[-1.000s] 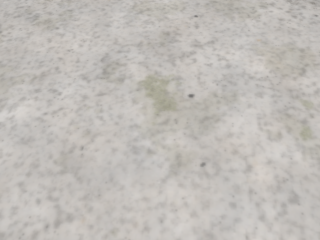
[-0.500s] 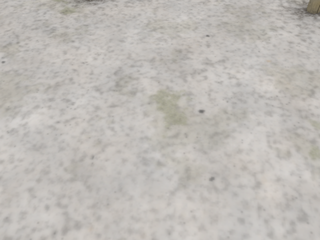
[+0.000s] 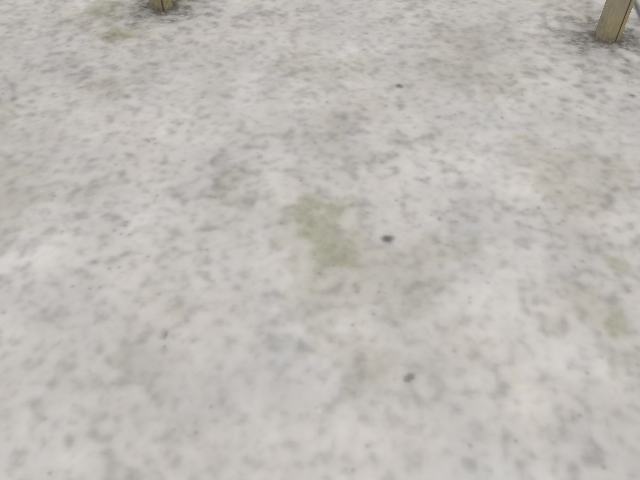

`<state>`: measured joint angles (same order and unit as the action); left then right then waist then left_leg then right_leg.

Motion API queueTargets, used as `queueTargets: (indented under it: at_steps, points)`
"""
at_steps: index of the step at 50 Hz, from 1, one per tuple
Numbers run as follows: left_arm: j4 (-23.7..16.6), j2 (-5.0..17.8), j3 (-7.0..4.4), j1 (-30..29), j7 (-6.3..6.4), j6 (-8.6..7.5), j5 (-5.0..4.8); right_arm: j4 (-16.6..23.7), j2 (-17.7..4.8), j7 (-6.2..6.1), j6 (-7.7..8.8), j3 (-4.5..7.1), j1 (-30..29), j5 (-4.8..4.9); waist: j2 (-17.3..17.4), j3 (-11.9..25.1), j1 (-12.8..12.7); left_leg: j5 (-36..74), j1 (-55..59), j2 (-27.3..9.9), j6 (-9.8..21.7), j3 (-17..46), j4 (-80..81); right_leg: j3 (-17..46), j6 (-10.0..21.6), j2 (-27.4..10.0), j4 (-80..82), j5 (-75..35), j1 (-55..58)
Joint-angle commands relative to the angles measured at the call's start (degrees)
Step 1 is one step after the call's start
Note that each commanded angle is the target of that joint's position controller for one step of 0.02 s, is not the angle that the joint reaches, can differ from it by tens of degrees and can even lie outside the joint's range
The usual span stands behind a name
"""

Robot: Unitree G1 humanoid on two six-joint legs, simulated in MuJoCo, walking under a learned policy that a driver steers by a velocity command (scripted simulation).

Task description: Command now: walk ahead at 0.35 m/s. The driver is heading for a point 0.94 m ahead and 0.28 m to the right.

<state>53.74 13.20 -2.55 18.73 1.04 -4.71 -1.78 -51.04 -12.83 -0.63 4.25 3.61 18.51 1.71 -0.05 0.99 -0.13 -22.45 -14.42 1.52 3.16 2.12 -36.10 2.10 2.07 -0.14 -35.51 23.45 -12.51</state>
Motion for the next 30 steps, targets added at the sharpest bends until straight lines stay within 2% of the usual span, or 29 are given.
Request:
queueTargets:
  at_steps: [1, 2, 4, 5, 6, 7, 8, 9, 10, 11, 12, 13, 14, 15, 16, 17, 18, 19, 20, 21, 22, 23, 24, 25, 28, 30]
  points:
    - [-3.15, 6.95, -1.26, 0.12, -0.51, -2.13, -0.42, 4.35, -4.68, 0.65, 2.82, 0.68, -2.46, 0.34, -3.45, -6.24, -0.13, -4.48, -7.32, -2.12, 5.02, 5.01, 4.54, 10.43, 7.76, -5.42, 8.22, 2.89, -1.02]
    - [-2.86, 7.24, -1.42, 2.30, -0.75, -2.52, -0.48, 4.26, -5.30, 0.99, 3.47, 0.82, -2.02, 0.31, -3.21, -5.00, -0.84, 3.93, -8.47, -1.68, 4.87, 4.11, 0.63, 11.20, 8.18, -5.60, 6.01, -4.83, 1.80]
    - [-0.82, 9.42, -2.44, 9.45, -1.18, -2.88, 0.06, 4.66, -5.26, 1.91, 4.37, 0.99, -3.09, 0.15, -4.56, -0.20, -2.99, 23.89, -13.97, 0.19, 2.91, 0.38, -10.71, 15.12, 9.75, -7.47, 2.69, -19.22, 10.77]
    - [0.85, 10.39, -3.00, 16.25, -1.34, -2.60, 0.21, 6.55, -5.11, 2.40, 4.69, 0.75, -8.77, 0.10, -6.53, 1.32, -7.20, 28.89, -24.46, 1.19, 1.26, -2.06, -20.04, 20.80, 12.56, -10.56, 6.74, -21.53, 20.10]
    - [1.99, 11.36, -3.23, 20.60, -1.41, -1.95, 0.55, 9.47, -4.54, 2.65, 4.61, 0.25, -15.70, 0.28, -12.95, -1.43, -10.60, 3.61, -40.36, 1.11, 0.27, -2.77, -31.94, 31.50, 17.28, -19.25, 13.95, -25.55, 28.26]
    - [1.68, 9.56, -2.30, 18.53, -1.21, -1.38, 0.62, 11.92, -4.22, 2.51, 4.12, -0.05, -19.73, 1.07, -13.12, -6.61, -9.23, -17.85, -52.44, -1.87, 0.36, 0.05, -38.56, 36.07, 18.38, -24.27, 13.91, -27.30, 30.80]
    - [1.09, 6.73, -1.28, 16.87, -0.82, -1.03, 1.01, 13.87, -2.80, 2.36, 3.39, -0.96, -22.47, 1.81, -9.61, -9.27, -8.23, -22.00, -59.02, -6.36, 0.86, 3.50, -40.88, 33.88, 15.51, -25.59, 13.35, -25.98, 30.81]
    - [0.23, 5.88, -0.79, 13.85, -0.29, -0.47, 0.98, 15.62, -1.47, 2.53, 2.89, -1.94, -23.02, 1.59, -6.03, -10.11, -6.44, -21.02, -58.76, -9.25, 1.12, 3.63, -35.23, 29.24, 11.47, -24.65, 15.55, -22.27, 27.05]
    - [-1.86, 7.10, -0.82, 7.36, 0.39, 0.17, 0.53, 16.53, -2.04, 2.85, 2.80, -2.24, -22.10, 0.55, -4.05, -10.32, -4.00, -14.17, -49.35, -10.49, 0.69, 2.14, -23.48, 23.17, 7.94, -21.43, 19.70, -17.45, 17.73]
    - [-4.15, 10.24, -1.41, 0.17, 0.94, 0.72, 0.43, 15.03, -2.70, 3.59, 2.64, -2.34, -17.66, -0.34, -4.42, -7.64, -0.96, 1.60, -28.49, -9.01, -0.07, -0.32, -11.81, 15.40, 5.75, -16.04, 22.71, -13.80, 3.49]
    - [-4.85, 13.26, -2.28, -2.20, 0.87, 0.87, 0.78, 12.16, -3.01, 4.23, 2.16, -1.87, -11.04, -0.57, -7.09, -3.85, 1.38, 15.82, -6.54, -4.51, -1.48, -4.29, -8.78, 9.36, 5.12, -11.95, 25.60, -11.38, -8.64]
    - [-5.02, 15.44, -2.75, -2.89, 0.58, 0.63, 1.11, 9.38, -5.77, 4.02, 1.24, -0.18, -4.05, -0.39, -8.70, -1.89, 5.19, 20.76, 5.61, -1.04, -2.50, -7.05, -9.72, 6.38, 4.62, -10.54, 25.24, -14.90, -12.64]
    - [-4.83, 15.45, -2.72, -3.35, 0.26, 0.34, 1.02, 7.25, -8.88, 3.16, 0.17, 1.55, 2.10, -0.29, -8.36, -0.06, 8.77, 17.18, 11.86, 0.75, -2.55, -8.56, -10.06, 3.09, 3.28, -8.87, 19.86, -23.37, -12.08]
    - [-4.47, 13.14, -2.11, -2.49, -0.16, 0.03, 0.67, 6.02, -10.61, 2.14, -0.57, 2.75, 7.37, -0.36, -5.60, 2.38, 12.01, 13.16, 17.62, 1.47, -1.86, -9.22, -7.21, 0.33, 1.54, -6.51, 9.38, -30.98, -11.04]
    - [-4.46, 10.45, -1.46, -2.29, -0.35, -0.23, 1.11, 4.54, -11.31, 1.15, -1.11, 3.44, 13.43, -0.61, -1.80, 4.66, 15.63, 12.31, 23.69, 0.08, -1.48, -7.75, -4.35, -0.16, -0.63, -4.94, -4.85, -31.32, -13.17]
    - [-5.98, 1.68, 0.57, -1.00, -0.34, -0.33, 2.50, 3.85, -15.20, 0.25, -1.08, 3.28, 16.53, -1.85, 16.38, 5.26, 12.99, 2.08, 22.80, -13.46, 1.59, 12.90, 3.82, 0.62, -3.37, -0.03, -30.61, 2.90, -20.06]
    - [-5.67, -2.85, 1.25, 10.16, 0.01, -1.57, 0.30, 6.16, -15.76, 0.75, 0.02, 1.71, 12.84, -3.22, 26.71, 9.36, 5.39, 0.50, 21.97, -24.11, 9.07, 44.61, 21.79, 10.46, -2.03, 6.53, -45.62, 12.92, -25.69]
    - [-5.73, 2.25, -0.10, 10.04, 0.14, -1.82, -2.56, 6.40, -13.64, 1.89, 1.07, 1.50, 7.88, -2.01, 17.39, 4.49, 3.24, -15.15, 16.72, -27.00, 11.05, 51.07, 29.52, 9.72, -1.31, 3.96, -50.48, 5.49, -31.11]
    - [-7.39, 4.37, -0.48, 4.18, 0.39, -1.48, -2.35, 6.79, -10.57, 2.53, 1.84, 0.80, 2.63, -1.08, 9.67, -2.09, 2.53, -17.12, 10.21, -25.59, 9.70, 41.07, 27.99, 6.62, 0.14, -0.62, -49.50, -0.97, -33.01]
    - [-7.83, 5.13, -0.80, 0.62, 0.77, -0.77, -0.98, 6.66, -9.17, 2.75, 2.20, 0.52, -2.33, -1.51, 4.59, -4.44, 1.42, -10.33, 3.74, -22.49, 7.48, 30.38, 26.49, 5.47, 0.78, -4.07, -45.80, -6.96, -30.39]
    - [-7.26, 6.23, -1.53, 0.99, 0.84, 0.23, -0.14, 6.53, -7.88, 2.73, 2.49, 0.30, -5.47, -2.59, 5.45, -3.41, -0.19, -3.99, 0.27, -18.55, 5.40, 21.10, 25.68, 6.16, 1.07, -6.06, -41.70, -10.40, -26.04]
    - [-6.69, 6.62, -2.04, 2.44, 0.37, 1.10, -0.33, 5.94, -6.48, 2.44, 2.66, 0.09, -6.63, -2.92, 7.97, -2.76, -1.39, 0.21, -0.42, -16.38, 4.34, 14.77, 26.35, 6.78, 1.18, -6.81, -38.56, -12.44, -23.13]
    - [-6.30, 6.38, -2.25, 2.44, 0.02, 1.71, -0.42, 4.87, -5.29, 2.06, 3.08, -0.13, -5.56, -2.84, 8.18, -2.53, -1.21, 4.64, 0.13, -15.50, 4.13, 10.94, 27.26, 6.67, 1.33, -6.73, -36.78, -13.59, -22.12]
    - [-6.31, 5.81, -2.30, 1.63, -0.16, 2.09, -0.43, 3.72, -4.73, 1.70, 3.38, -0.24, -3.76, -2.65, 6.49, -2.92, -0.86, 9.26, 1.62, -15.07, 4.26, 7.67, 27.86, 6.67, 1.51, -6.36, -35.32, -14.53, -23.03]
    - [-7.81, 4.43, -2.25, -3.27, -0.54, 2.37, 0.04, 1.49, -5.98, 0.61, 3.32, 0.28, 0.06, -2.92, 2.18, -3.81, 0.17, 18.66, 7.30, -15.64, 4.51, 1.78, 28.47, 7.81, 1.44, -5.37, -29.36, -19.11, -29.94]
    - [-9.10, 4.30, -2.31, -6.35, -0.98, 2.22, 0.22, 1.08, -6.56, 0.00, 2.93, 0.38, 0.52, -3.11, 1.62, -4.14, 0.60, 20.24, 9.61, -16.05, 4.71, -0.87, 29.40, 7.70, 0.56, -4.70, -23.60, -23.14, -32.76]
